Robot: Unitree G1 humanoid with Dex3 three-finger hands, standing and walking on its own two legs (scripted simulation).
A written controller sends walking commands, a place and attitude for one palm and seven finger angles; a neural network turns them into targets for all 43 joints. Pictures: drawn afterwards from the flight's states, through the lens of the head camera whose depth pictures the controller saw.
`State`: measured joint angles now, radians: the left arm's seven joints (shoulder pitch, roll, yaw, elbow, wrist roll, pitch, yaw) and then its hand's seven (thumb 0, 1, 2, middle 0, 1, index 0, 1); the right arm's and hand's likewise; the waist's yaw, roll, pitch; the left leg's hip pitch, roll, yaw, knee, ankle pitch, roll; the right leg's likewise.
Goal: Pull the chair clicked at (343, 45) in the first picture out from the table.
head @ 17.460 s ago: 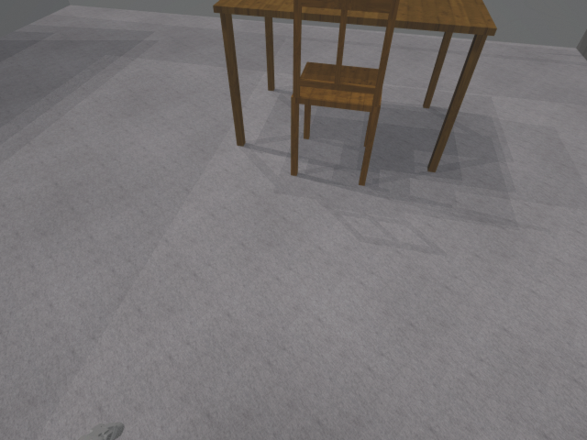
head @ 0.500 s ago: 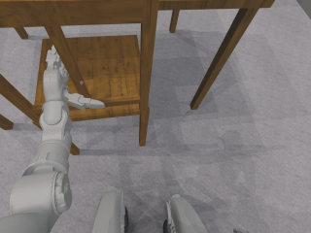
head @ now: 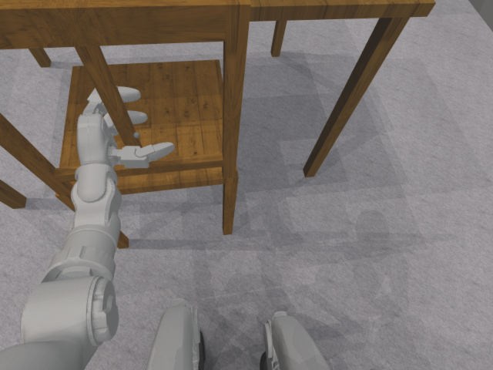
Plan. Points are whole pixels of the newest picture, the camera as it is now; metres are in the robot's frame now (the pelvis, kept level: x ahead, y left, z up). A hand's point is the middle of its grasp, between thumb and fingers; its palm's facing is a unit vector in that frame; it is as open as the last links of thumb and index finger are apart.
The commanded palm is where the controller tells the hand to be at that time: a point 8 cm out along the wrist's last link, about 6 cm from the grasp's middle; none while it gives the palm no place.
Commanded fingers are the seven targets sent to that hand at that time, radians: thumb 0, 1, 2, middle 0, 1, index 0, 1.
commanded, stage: hook a spindle and tug to test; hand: left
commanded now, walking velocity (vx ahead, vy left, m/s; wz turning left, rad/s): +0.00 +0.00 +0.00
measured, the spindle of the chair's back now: (121, 118) +0.51 +0.18 +0.04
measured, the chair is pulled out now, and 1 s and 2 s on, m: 0.00 0.04 0.19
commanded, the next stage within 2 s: step backward, pulling the chair out in 0.90 s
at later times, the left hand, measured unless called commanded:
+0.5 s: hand (137, 135) +0.48 +0.16 +0.04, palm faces +0.12 -0.99 -0.02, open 5.3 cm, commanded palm +0.43 +0.19 +0.03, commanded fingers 0.00 0.90 0.90 -0.50 -1.45 -0.50 -1.45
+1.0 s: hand (136, 154) +0.44 +0.15 +0.04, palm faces +0.09 -1.00 -0.03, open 5.4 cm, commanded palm +0.42 +0.20 +0.04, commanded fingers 0.00 0.90 0.90 -0.50 -1.45 -0.50 -1.45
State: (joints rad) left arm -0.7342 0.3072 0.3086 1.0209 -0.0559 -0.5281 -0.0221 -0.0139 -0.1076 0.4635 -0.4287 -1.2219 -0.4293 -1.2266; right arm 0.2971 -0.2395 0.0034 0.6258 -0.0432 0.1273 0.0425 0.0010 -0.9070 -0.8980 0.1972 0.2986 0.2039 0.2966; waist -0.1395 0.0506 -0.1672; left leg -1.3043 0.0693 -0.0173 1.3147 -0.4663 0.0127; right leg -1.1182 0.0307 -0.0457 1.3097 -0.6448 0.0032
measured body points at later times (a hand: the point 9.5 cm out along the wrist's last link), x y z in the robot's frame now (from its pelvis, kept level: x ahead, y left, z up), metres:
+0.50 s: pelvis +0.01 +0.00 +0.01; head +0.15 +0.01 +0.44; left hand +0.47 +0.21 +0.04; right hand +0.05 -0.26 -0.12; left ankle +0.07 +0.11 -0.61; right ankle -0.01 -0.13 -0.61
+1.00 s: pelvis +0.03 +0.00 +0.02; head +0.16 +0.01 +0.45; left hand +0.43 +0.21 +0.04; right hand +0.13 -0.25 -0.11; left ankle +0.07 +0.11 -0.61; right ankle -0.01 -0.13 -0.61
